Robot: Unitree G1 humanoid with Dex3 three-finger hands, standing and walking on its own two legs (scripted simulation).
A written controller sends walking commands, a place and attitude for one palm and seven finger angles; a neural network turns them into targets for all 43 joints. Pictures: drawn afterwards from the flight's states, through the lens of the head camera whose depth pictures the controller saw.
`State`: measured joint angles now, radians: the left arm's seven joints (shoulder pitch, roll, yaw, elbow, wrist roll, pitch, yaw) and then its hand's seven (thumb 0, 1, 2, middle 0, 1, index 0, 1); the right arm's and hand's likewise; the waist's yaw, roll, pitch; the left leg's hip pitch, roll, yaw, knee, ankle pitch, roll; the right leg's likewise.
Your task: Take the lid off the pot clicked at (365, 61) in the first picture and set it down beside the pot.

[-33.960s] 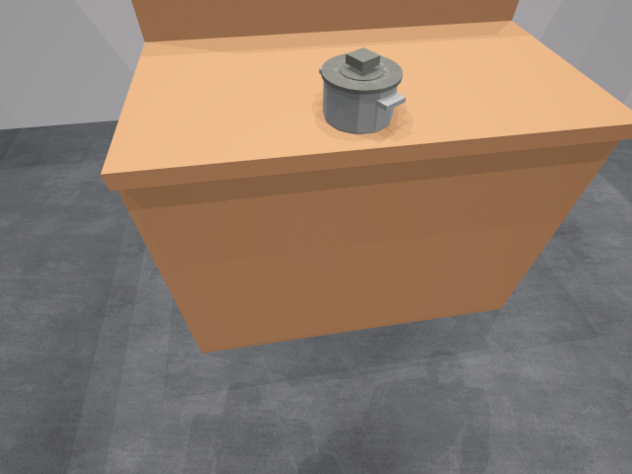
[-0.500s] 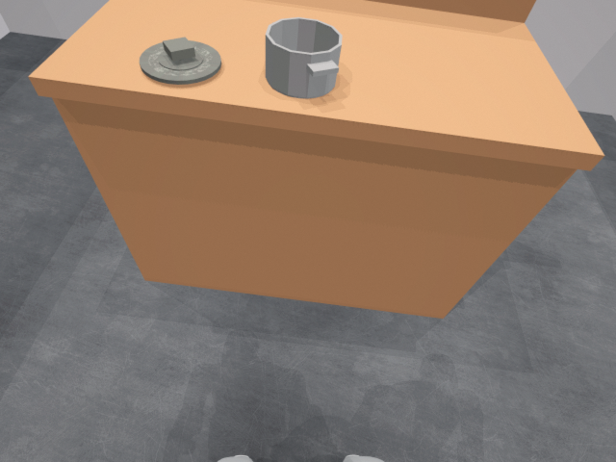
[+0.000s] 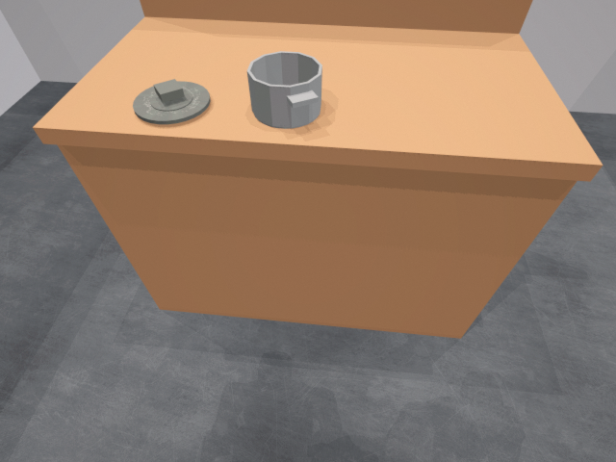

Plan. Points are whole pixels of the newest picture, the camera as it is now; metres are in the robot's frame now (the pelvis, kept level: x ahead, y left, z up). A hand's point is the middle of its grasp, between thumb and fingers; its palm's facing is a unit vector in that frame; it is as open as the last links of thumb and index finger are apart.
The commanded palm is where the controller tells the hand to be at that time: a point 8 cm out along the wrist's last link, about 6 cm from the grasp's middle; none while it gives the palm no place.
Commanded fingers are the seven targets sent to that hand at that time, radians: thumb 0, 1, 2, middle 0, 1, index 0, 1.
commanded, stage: stop stepping back and stand still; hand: left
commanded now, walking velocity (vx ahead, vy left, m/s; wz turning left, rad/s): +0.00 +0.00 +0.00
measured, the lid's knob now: (169, 90) +0.78 +0.32 +0.08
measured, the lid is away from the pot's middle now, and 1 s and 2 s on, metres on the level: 0.24 0.24 0.24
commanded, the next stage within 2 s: let the arm hang, fingers relaxed in 0.26 s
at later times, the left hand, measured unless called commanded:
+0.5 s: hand out of the picture +0.03 +0.18 -0.18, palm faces +0.03 -0.98 -0.20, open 7.3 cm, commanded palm none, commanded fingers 0.00 0.90 0.90 -0.20 -0.30 -0.20 -0.30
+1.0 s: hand out of the picture +0.02 +0.18 -0.17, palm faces +0.03 -0.98 -0.20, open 7.3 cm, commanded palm none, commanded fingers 0.00 0.90 0.90 -0.20 -0.30 -0.20 -0.30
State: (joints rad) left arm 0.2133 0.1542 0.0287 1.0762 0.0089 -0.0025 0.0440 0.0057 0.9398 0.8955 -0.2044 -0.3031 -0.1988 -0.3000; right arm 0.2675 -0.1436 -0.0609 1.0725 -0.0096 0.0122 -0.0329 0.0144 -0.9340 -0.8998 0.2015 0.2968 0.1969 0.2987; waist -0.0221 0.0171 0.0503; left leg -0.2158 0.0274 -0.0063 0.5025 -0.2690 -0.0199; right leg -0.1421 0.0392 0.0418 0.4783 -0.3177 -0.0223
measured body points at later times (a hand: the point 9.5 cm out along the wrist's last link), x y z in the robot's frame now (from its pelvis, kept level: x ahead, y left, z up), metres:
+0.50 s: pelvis +0.01 +0.00 +0.00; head +0.04 +0.00 +0.45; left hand +0.03 +0.23 -0.16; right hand +0.00 -0.22 -0.16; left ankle +0.00 +0.13 -0.74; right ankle -0.04 -0.11 -0.74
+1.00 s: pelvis +0.01 +0.01 +0.00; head +0.03 +0.01 +0.45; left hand +0.02 +0.23 -0.16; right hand +0.00 -0.21 -0.16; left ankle +0.00 +0.13 -0.74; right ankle -0.04 -0.11 -0.74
